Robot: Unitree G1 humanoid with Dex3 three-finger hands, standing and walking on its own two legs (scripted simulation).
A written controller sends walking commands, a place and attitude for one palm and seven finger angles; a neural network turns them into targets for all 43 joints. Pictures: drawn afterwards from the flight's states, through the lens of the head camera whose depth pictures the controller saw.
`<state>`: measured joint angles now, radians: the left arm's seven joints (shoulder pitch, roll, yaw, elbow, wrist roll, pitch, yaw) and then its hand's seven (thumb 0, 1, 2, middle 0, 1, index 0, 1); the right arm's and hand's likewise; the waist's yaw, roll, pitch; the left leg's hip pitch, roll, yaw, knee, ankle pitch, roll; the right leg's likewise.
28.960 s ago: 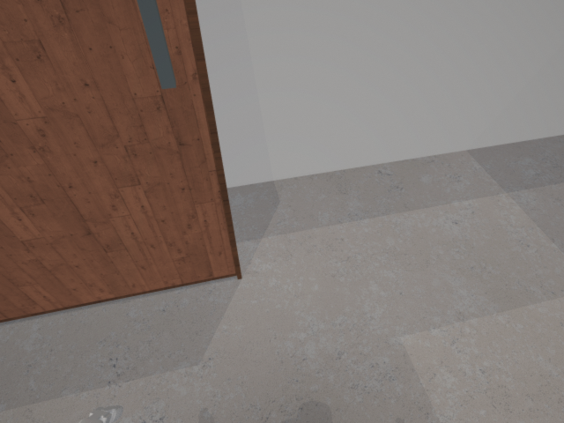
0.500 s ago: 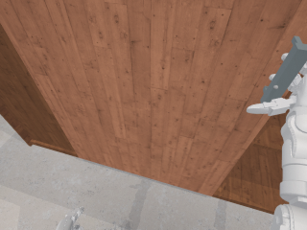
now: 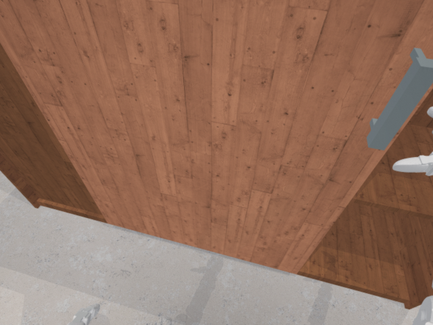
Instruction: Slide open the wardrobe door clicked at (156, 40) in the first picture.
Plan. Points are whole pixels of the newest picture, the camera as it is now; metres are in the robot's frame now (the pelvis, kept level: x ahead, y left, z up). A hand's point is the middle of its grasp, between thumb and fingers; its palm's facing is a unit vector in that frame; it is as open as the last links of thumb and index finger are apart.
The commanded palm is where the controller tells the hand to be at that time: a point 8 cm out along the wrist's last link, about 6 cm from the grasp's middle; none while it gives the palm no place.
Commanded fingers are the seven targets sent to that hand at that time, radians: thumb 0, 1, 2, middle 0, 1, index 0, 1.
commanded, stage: slip the hand off the handle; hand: right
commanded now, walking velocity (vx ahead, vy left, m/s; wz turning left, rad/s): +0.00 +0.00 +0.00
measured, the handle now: (395, 100) +0.46 -0.26 +0.22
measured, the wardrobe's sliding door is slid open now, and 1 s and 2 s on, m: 0.47 0.47 0.47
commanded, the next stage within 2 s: draw the hand back to the body in 0.60 s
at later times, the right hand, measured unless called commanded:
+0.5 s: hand out of the picture +0.29 -0.29 +0.20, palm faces +0.38 +0.92 -0.10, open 14.7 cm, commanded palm +0.25 -0.33 +0.20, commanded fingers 0.00 0.55 -0.20 0.25 1.15 0.25 1.15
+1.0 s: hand out of the picture +0.25 -0.27 +0.20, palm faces +0.21 +0.98 -0.03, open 14.7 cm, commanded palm +0.21 -0.32 +0.20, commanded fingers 0.00 0.55 -0.20 0.25 1.15 0.25 1.15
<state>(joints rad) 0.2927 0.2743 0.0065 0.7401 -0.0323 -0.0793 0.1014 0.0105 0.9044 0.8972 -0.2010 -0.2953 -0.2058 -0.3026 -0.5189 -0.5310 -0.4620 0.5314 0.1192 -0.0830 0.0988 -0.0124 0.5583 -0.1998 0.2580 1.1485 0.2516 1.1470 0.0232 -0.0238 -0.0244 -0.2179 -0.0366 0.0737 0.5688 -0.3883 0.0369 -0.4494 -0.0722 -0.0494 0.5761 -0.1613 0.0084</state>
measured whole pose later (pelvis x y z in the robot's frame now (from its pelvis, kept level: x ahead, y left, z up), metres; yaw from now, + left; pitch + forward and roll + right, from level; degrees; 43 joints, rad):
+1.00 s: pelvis -0.01 +0.00 +0.01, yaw +0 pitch -6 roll +0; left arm 0.17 0.25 -0.08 0.69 -0.08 -0.18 0.14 0.02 0.90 0.90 -0.20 -0.30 -0.21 -0.30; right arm -0.03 -0.41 -0.42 -0.07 0.35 0.32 0.22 -0.01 0.56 -0.20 0.26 1.15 0.25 1.15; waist -0.05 -0.06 -0.03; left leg 0.01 -0.03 0.07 0.41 -0.32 0.03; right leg -0.21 -0.05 -0.06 0.42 -0.09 0.01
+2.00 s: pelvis +0.01 +0.00 +0.02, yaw +0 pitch -7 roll +0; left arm 0.18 0.24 0.00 0.68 0.01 -0.17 0.07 0.01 0.90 0.90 -0.20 -0.30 -0.20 -0.30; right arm 0.49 -0.33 -0.33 -0.37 0.09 -0.11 -0.11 0.01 -0.71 -0.81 0.22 0.40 0.22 0.40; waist -0.06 -0.06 0.02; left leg 0.09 -0.02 0.05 0.32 -0.30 0.03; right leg -0.15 -0.05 -0.07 0.37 -0.10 0.01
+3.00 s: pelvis -0.04 -0.04 +0.00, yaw +0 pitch -1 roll +3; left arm 0.20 0.22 -0.03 0.57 0.00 -0.08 0.09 0.01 0.90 0.90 -0.20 -0.30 -0.21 -0.30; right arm 0.50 -0.40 -0.40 -0.46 0.07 -0.15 -0.15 0.02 -0.88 -0.90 0.21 0.30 0.21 0.30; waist -0.02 -0.06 0.03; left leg -0.20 -0.02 0.05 0.51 -0.32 0.00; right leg -0.42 -0.04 -0.06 0.50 -0.08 -0.04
